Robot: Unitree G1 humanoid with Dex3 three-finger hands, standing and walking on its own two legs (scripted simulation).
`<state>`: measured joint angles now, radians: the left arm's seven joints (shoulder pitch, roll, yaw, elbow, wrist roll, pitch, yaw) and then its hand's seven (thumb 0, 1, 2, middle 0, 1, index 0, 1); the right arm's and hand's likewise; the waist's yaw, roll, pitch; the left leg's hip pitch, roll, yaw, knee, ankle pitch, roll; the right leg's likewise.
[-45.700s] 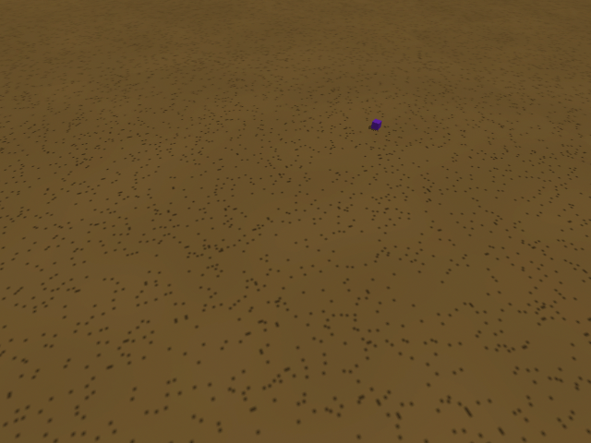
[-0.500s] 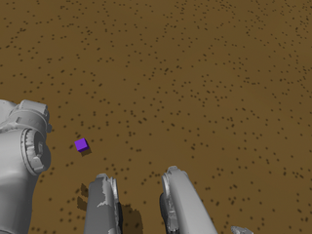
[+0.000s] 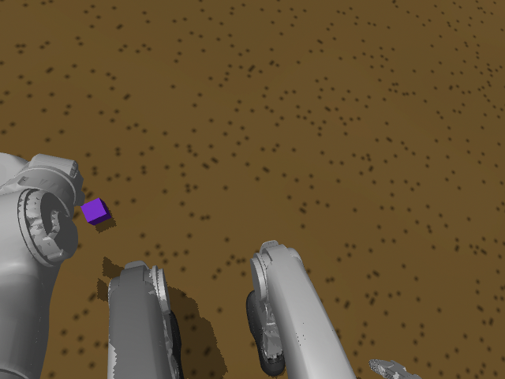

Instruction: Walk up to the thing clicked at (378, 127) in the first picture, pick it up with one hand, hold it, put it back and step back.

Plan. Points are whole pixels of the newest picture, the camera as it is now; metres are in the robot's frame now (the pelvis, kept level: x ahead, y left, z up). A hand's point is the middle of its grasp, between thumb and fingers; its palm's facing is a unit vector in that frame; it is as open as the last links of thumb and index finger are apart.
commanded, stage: approach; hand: left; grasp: from above
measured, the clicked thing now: (96, 211) +0.47 +0.29 -0.43
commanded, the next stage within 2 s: rest palm in 0.54 s
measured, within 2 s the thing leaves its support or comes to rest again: neither
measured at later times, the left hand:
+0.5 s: hand (96, 199) +0.48 +0.26 -0.31, palm faces -0.04 -0.47 -0.88, open 13.6 cm
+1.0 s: hand (93, 206) +0.47 +0.28 -0.35, palm faces -0.04 -0.47 -0.88, open 13.1 cm
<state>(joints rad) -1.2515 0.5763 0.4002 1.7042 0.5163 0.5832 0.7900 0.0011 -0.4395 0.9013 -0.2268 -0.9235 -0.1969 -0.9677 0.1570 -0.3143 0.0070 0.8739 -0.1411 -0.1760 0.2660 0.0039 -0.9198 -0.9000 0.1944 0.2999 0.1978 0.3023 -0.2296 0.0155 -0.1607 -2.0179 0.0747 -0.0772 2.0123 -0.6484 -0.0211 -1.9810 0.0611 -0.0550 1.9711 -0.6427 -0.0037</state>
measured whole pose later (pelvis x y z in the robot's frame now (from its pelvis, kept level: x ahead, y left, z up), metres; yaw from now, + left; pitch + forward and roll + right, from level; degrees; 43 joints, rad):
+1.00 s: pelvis -0.01 +0.01 -0.13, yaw -8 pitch +29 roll -13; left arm -1.34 0.95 0.39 1.78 0.46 0.48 0.84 0.00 -0.34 0.89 -0.24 -0.86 -0.22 -0.89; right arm 0.11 -0.40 0.28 0.73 -0.17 -0.21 0.49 0.00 -0.94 -0.90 0.19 0.30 0.19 0.30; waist -0.39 -0.09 0.22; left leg -2.34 0.05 -0.25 2.48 -0.69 -0.02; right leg -2.22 0.08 -0.19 2.33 -0.65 0.03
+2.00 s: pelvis -0.01 +0.01 -0.13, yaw -10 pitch +28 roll -15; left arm -1.30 1.00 0.37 1.78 0.44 0.42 0.85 0.00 -0.35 0.93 -0.25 -0.81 -0.21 -0.86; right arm 0.09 -0.42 0.35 0.68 -0.19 -0.26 0.48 0.00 -0.93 -0.90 0.19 0.30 0.19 0.30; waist -0.43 -0.14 0.26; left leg -2.32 0.05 -0.30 2.50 -0.70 -0.02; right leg -2.20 0.09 -0.23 2.32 -0.65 0.03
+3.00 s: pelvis -0.01 +0.01 -0.13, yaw -10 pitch +27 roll -15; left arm -1.28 1.03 0.36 1.77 0.44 0.40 0.85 0.00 -0.20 0.85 -0.35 -0.71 -0.31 -0.76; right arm 0.09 -0.43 0.38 0.67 -0.19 -0.27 0.47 0.00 -0.91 -0.90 0.19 0.30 0.19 0.30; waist -0.43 -0.16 0.28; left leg -2.31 0.05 -0.31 2.51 -0.71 -0.02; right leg -2.18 0.09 -0.24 2.31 -0.65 0.03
